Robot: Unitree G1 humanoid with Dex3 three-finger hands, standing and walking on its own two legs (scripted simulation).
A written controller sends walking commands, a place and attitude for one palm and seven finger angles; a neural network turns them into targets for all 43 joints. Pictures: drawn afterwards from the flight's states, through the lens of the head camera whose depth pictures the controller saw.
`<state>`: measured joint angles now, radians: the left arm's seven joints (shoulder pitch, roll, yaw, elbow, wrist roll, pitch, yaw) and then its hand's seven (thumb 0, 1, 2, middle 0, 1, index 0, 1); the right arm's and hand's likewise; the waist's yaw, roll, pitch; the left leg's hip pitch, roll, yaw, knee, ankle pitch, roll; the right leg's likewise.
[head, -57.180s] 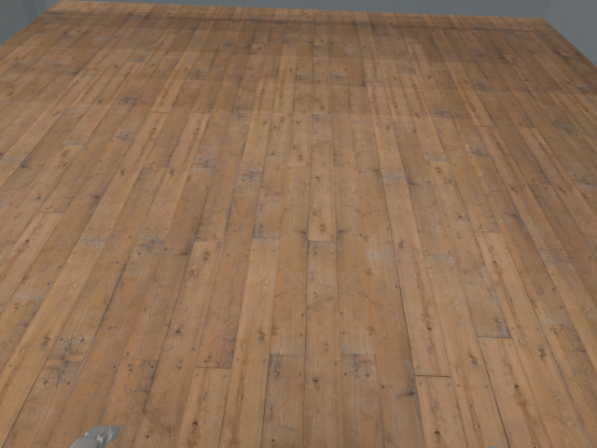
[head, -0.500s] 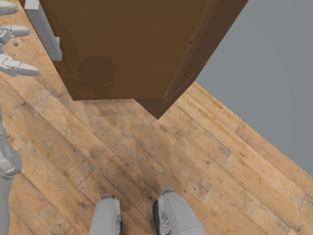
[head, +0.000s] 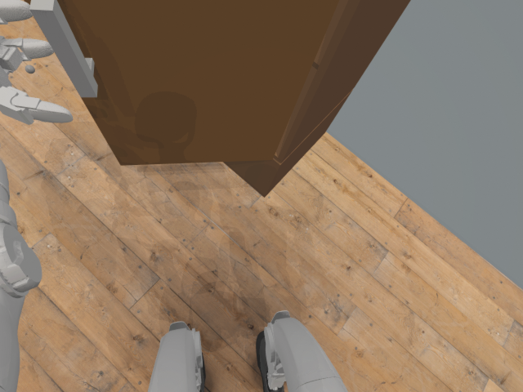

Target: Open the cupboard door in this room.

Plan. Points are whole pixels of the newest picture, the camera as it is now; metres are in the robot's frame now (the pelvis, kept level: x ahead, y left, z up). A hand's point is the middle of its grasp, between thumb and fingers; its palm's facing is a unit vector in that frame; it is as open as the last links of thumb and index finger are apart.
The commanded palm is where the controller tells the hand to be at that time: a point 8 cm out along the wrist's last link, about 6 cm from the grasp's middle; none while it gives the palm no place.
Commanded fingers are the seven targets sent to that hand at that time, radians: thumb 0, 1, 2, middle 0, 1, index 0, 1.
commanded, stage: slide the fingers in behind the handle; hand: left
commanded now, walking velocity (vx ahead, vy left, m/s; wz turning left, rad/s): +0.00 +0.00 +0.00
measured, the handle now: (71, 41) +0.58 +0.21 +0.07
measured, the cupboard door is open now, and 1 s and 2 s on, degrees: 47 47 48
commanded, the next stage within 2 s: close the thumb around the handle in 1.36 s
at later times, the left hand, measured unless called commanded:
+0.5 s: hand (58, 70) +0.54 +0.22 +0.07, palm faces +0.00 -1.00 +0.01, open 14.0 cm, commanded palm +0.52 +0.25 +0.07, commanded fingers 0.00 -0.50 0.30 -0.30 -1.20 -0.30 -1.20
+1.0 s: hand (89, 72) +0.53 +0.18 +0.07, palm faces +0.05 -1.00 -0.02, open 14.1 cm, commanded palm +0.51 +0.21 +0.07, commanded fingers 0.00 -0.50 0.30 -0.30 -1.20 -0.30 -1.20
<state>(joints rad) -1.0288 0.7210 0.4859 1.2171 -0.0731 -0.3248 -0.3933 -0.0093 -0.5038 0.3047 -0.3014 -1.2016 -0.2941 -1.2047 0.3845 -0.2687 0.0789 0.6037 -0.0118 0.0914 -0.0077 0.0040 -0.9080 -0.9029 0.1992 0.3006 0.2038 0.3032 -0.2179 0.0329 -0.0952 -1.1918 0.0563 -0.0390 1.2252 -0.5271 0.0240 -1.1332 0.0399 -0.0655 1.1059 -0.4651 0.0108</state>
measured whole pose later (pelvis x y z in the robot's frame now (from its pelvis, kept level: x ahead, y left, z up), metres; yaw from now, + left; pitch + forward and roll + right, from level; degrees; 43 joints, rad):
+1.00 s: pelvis +0.00 -0.01 +0.01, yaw +1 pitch +26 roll -4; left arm -0.98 0.51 0.38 1.18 -0.07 -0.41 -0.18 -0.01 -0.50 0.30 -0.29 -1.20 -0.27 -1.20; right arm 0.39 -0.26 0.04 0.63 -0.03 0.08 0.03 0.00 -0.91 -0.90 0.20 0.30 0.20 0.30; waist -0.19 0.04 -0.11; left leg -1.13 0.04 -0.02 1.19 -0.52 0.01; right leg -1.09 0.03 -0.05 1.11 -0.48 0.00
